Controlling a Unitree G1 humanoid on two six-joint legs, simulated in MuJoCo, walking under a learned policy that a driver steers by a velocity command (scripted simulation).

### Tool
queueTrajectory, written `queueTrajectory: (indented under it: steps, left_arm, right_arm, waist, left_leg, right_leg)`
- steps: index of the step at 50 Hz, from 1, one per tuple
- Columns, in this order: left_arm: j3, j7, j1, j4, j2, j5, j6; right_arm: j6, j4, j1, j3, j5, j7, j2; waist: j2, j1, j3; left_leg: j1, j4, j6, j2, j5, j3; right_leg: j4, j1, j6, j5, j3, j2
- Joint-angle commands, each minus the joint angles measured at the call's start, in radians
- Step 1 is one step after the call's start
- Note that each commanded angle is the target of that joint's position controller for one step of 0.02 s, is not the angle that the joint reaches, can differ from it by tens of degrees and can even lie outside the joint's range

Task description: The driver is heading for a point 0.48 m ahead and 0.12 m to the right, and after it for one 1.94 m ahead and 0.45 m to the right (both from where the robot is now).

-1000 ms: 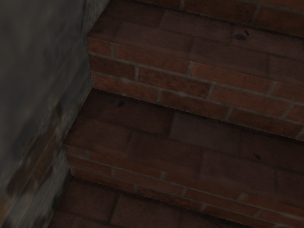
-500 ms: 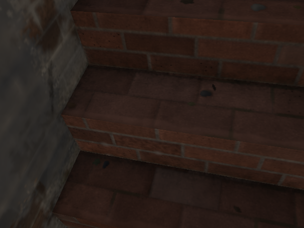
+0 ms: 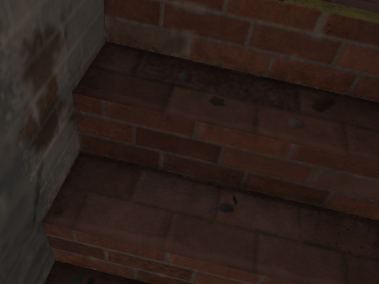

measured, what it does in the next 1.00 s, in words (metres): climbs: right foot 0.21 m higher, then left foot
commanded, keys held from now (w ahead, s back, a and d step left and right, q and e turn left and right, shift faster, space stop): w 0.16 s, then no key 0.84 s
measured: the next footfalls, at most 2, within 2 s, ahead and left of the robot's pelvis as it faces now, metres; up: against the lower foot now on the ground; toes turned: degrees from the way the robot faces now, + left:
right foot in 0.40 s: +0.19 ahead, -0.26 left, +0.21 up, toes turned +2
left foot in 0.88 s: +0.30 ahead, -0.01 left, +0.21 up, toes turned +3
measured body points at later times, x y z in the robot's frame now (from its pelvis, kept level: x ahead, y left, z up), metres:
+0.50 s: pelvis +0.12 -0.12 +0.09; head +0.13 -0.13 +0.54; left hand +0.32 +0.09 +0.01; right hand +0.18 -0.40 -0.05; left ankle +0.05 +0.08 -0.57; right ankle +0.15 -0.26 -0.50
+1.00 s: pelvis +0.26 -0.10 +0.23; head +0.29 -0.11 +0.68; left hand +0.42 +0.12 +0.11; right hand +0.36 -0.35 +0.10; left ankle +0.26 -0.01 -0.50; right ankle +0.15 -0.24 -0.39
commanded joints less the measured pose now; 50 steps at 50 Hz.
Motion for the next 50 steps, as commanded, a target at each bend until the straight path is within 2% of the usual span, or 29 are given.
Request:
queueTrajectory:
  steps: [1, 9, 10, 12, 14, 15, 16, 17, 18, 19, 20, 21, 22, 23, 25, 27, 31, 35, 37, 39, 40, 42, 44, 45, 46, 47, 48, 49, 50]
  left_arm:
    - [-0.035, -0.025, -0.017, -0.111, -0.055, -0.009, 0.001]
    - [-0.076, 0.026, -0.213, -0.196, -0.092, -0.025, 0.038]
    - [-0.134, -0.027, -0.339, -0.316, 0.054, -0.079, 0.159]
    - [-0.133, -0.040, -0.277, -0.319, 0.050, -0.064, 0.200]
    - [-0.152, -0.051, -0.240, -0.328, 0.017, -0.026, 0.162]
    - [-0.173, 0.011, -0.489, -0.380, -0.179, -0.036, 0.117]
    - [-0.192, -0.054, -0.471, -0.437, 0.001, -0.072, 0.167]
    - [-0.151, -0.073, -0.327, -0.350, 0.065, -0.087, 0.168]
    - [-0.144, -0.089, -0.252, -0.332, 0.047, -0.065, 0.154]
    - [-0.137, -0.099, -0.129, -0.270, 0.073, -0.034, 0.141]
    - [-0.134, 0.044, 0.005, -0.206, -0.103, -0.029, 0.086]
    - [-0.116, 0.093, 0.101, -0.186, -0.030, -0.047, 0.063]
    - [-0.086, 0.100, 0.194, -0.115, 0.075, -0.018, 0.062]
    - [-0.069, 0.098, 0.192, -0.045, 0.142, -0.006, 0.069]
    - [-0.060, 0.054, -0.042, -0.056, 0.117, -0.019, 0.058]
    - [-0.068, 0.040, -0.160, -0.029, 0.024, -0.046, 0.046]
    - [-0.073, 0.052, -0.013, 0.021, -0.028, -0.050, -0.010]
    - [-0.050, 0.078, 0.063, 0.011, 0.024, -0.038, -0.050]
    - [-0.055, 0.101, 0.018, -0.022, 0.026, -0.022, -0.029]
    - [-0.064, 0.111, -0.014, -0.030, -0.017, -0.021, -0.018]
    - [-0.060, -0.024, -0.099, -0.012, 0.121, -0.007, -0.020]
    - [-0.092, -0.110, -0.213, -0.066, 0.041, -0.038, -0.018]
    - [-0.066, -0.142, -0.097, -0.014, 0.094, -0.068, 0.020]
    - [-0.047, -0.156, 0.065, 0.031, 0.103, -0.043, 0.042]
    - [-0.032, -0.164, 0.144, 0.054, 0.093, -0.029, 0.055]
    - [-0.054, -0.161, 0.321, 0.101, -0.010, 0.023, 0.062]
    - [-0.058, -0.155, 0.306, 0.137, -0.032, 0.007, 0.084]
    - [-0.052, -0.141, 0.285, 0.133, -0.032, -0.012, 0.099]
    - [-0.029, -0.129, 0.171, 0.107, -0.007, -0.031, 0.100]
  right_arm:
    - [-0.062, 0.010, -0.039, -0.016, -0.010, -0.001, -0.069]
    - [-0.135, 0.105, 0.135, -0.055, -0.026, 0.026, -0.163]
    - [-0.120, 0.133, 0.191, 0.016, -0.069, 0.120, -0.160]
    - [-0.087, 0.102, 0.112, 0.038, -0.119, 0.174, -0.173]
    - [-0.083, 0.162, 0.171, 0.007, -0.111, 0.161, -0.258]
    - [-0.083, 0.093, 0.122, -0.037, 0.017, 0.038, -0.240]
    - [-0.068, 0.202, 0.172, -0.016, -0.028, 0.146, -0.309]
    - [-0.062, 0.166, 0.155, -0.026, -0.046, 0.200, -0.365]
    - [-0.070, 0.132, 0.022, -0.021, -0.013, 0.252, -0.332]
    - [-0.076, 0.077, -0.067, -0.017, 0.001, 0.270, -0.378]
    - [-0.088, 0.078, 0.120, -0.055, 0.048, 0.131, -0.291]
    - [-0.071, 0.056, -0.021, -0.056, 0.043, 0.105, -0.301]
    - [-0.050, -0.011, -0.137, -0.044, 0.021, 0.122, -0.223]
    - [-0.014, -0.031, -0.253, -0.020, -0.031, 0.147, -0.069]
    - [0.047, -0.039, -0.104, 0.017, -0.064, 0.142, 0.060]
    - [0.067, -0.047, -0.013, 0.027, -0.066, 0.117, 0.039]
    - [0.087, -0.066, -0.074, 0.014, -0.065, 0.101, -0.045]
    - [0.102, -0.138, -0.189, 0.017, -0.041, 0.077, -0.072]
    - [0.101, -0.163, -0.207, 0.052, 0.012, 0.087, -0.019]
    - [0.090, -0.143, -0.208, 0.062, 0.016, 0.087, 0.008]
    - [0.043, -0.186, -0.243, 0.089, 0.009, 0.146, 0.035]
    - [-0.005, -0.121, -0.100, 0.061, 0.001, 0.177, -0.030]
    - [-0.015, -0.071, -0.095, 0.030, -0.001, 0.167, -0.124]
    - [-0.022, -0.072, -0.117, 0.015, 0.023, 0.163, -0.134]
    - [-0.026, -0.043, -0.079, -0.004, 0.005, 0.147, -0.173]
    - [-0.023, -0.012, -0.005, -0.011, 0.011, 0.156, -0.219]
    - [-0.014, 0.000, -0.019, 0.009, -0.019, 0.192, -0.134]
    - [-0.012, -0.040, -0.079, 0.023, -0.043, 0.220, -0.102]
    - [-0.011, -0.058, -0.102, 0.045, -0.030, 0.225, -0.041]
  waist:
    - [0.244, 0.049, 0.032]
    - [0.243, -0.012, 0.024]
    - [0.300, -0.081, -0.256]
    - [0.259, -0.028, -0.147]
    - [0.331, 0.029, -0.160]
    - [0.328, -0.028, 0.045]
    - [0.324, 0.044, -0.162]
    - [0.384, 0.065, -0.153]
    - [0.398, 0.114, -0.129]
    - [0.362, 0.145, -0.239]
    - [0.440, 0.080, -0.347]
    - [0.341, 0.225, -0.317]
    - [-0.006, 0.246, -0.321]
    - [-0.230, 0.199, -0.259]
    - [-0.134, 0.012, -0.099]
    - [-0.037, -0.091, -0.001]
    - [0.047, -0.016, 0.015]
    - [0.063, 0.013, 0.031]
    - [0.012, -0.006, 0.014]
    - [-0.056, 0.027, -0.030]
    - [-0.130, -0.044, -0.046]
    - [0.078, -0.106, -0.181]
    - [0.090, -0.083, -0.106]
    - [0.051, -0.005, -0.115]
    - [0.155, 0.024, -0.102]
    - [0.341, 0.117, -0.293]
    - [0.435, 0.073, -0.261]
    - [0.383, 0.074, -0.241]
    - [0.258, 0.054, -0.197]
  left_leg:
    - [0.132, -0.397, 0.211, 0.227, -0.221, -0.376]
    - [0.340, -0.431, 0.183, 0.304, 0.233, -0.254]
    - [0.368, -0.425, 0.251, 0.379, -0.120, -0.438]
    - [0.213, -0.506, 0.207, 0.302, -0.275, -0.321]
    - [0.167, -0.580, 0.194, 0.275, -0.315, -0.272]
    - [0.155, -0.829, 0.191, 0.212, -0.114, -0.099]
    - [-0.133, -0.835, 0.212, 0.307, -0.245, -0.297]
    - [-0.046, -0.789, 0.222, 0.366, -0.216, -0.229]
    - [0.063, -0.737, 0.188, 0.325, 0.154, -0.125]
    - [0.273, -0.615, 0.191, 0.301, 0.492, -0.054]
    - [0.413, -0.473, 0.206, 0.186, 1.403, 0.118]
    - [0.233, -0.105, 0.139, 0.117, 1.480, 0.139]
    - [0.035, 0.159, 0.133, 0.072, 1.113, 0.109]
    - [-0.171, 0.430, 0.139, -0.045, 0.250, -0.064]
    - [-0.357, 1.010, 0.094, -0.131, 0.071, -0.311]
    - [-0.354, 1.032, 0.083, -0.099, 0.147, -0.228]
    - [-0.415, 1.163, 0.059, -0.111, 0.122, -0.149]
    - [-0.429, 0.973, 0.014, -0.073, 0.025, -0.169]
    - [-0.319, 0.586, 0.011, -0.005, -0.177, -0.052]
    - [-0.232, 0.401, 0.024, 0.015, -0.128, 0.036]
    - [-0.161, 0.596, -0.014, 0.068, 0.029, 0.031]
    - [0.089, 0.349, -0.055, 0.066, 0.141, 0.046]
    - [0.140, -0.118, -0.031, -0.095, 0.326, 0.275]
    - [0.205, -0.260, 0.010, -0.103, 0.376, 0.218]
    - [0.190, -0.293, 0.097, -0.073, 0.661, 0.146]
    - [0.464, -0.201, 0.298, 0.115, 1.194, -0.081]
    - [0.443, -0.223, 0.330, 0.234, 1.343, -0.210]
    - [0.348, -0.240, 0.337, 0.263, 1.196, -0.228]
    - [0.318, -0.301, 0.269, 0.240, 0.938, -0.190]
  right_leg:
    - [0.315, -0.387, -0.009, 0.120, 0.005, -0.048]
    - [0.416, -0.685, -0.046, -0.103, 0.001, -0.163]
    - [0.585, -0.931, -0.081, -0.223, 0.050, -0.206]
    - [0.374, -0.858, -0.072, -0.098, -0.057, -0.235]
    - [0.221, -0.766, -0.153, -0.225, -0.140, -0.273]
    - [-0.098, -0.433, -0.101, -0.203, -0.374, -0.321]
    - [-0.251, -0.269, -0.152, -0.706, -0.176, -0.231]
    - [-0.252, -0.237, -0.135, -0.616, -0.192, -0.194]
    - [-0.227, -0.254, -0.129, -0.594, -0.238, -0.163]
    - [-0.386, -0.243, -0.110, -0.589, -0.269, -0.128]
    - [-0.514, 0.188, -0.098, -0.507, -0.396, -0.090]
    - [-0.745, 0.224, -0.147, -0.434, 0.032, -0.238]
    - [-0.991, 0.274, -0.197, -0.532, 0.359, -0.302]
    - [-1.296, 0.276, -0.224, -0.729, 0.610, -0.307]
    - [-1.299, 0.179, -0.188, -0.674, 0.577, -0.331]
    - [-1.085, 0.094, -0.145, -0.383, 0.284, -0.272]
    - [-1.125, 0.228, -0.215, 0.094, 0.243, -0.333]
    - [-1.212, 0.386, -0.236, 0.349, 0.229, -0.400]
    - [-1.358, 0.442, -0.234, 0.346, 0.177, -0.406]
    - [-1.372, 0.518, -0.217, 0.542, 0.093, -0.404]
    - [-1.361, 0.323, -0.185, 0.764, 0.009, -0.422]
    - [-1.252, 0.324, -0.082, 0.898, -0.126, -0.352]
    - [-1.158, 0.444, -0.159, 0.959, -0.173, -0.287]
    - [-1.108, 0.473, -0.196, 0.954, -0.165, -0.317]
    - [-0.952, 0.502, -0.191, 0.861, -0.224, -0.267]
    - [-0.722, 0.358, -0.109, 0.398, -0.217, -0.219]
    - [-0.400, 0.217, -0.049, -0.169, -0.185, -0.141]
    - [-0.094, 0.104, -0.037, -0.149, -0.117, -0.152]
    - [-0.041, 0.015, -0.023, -0.111, -0.085, -0.178]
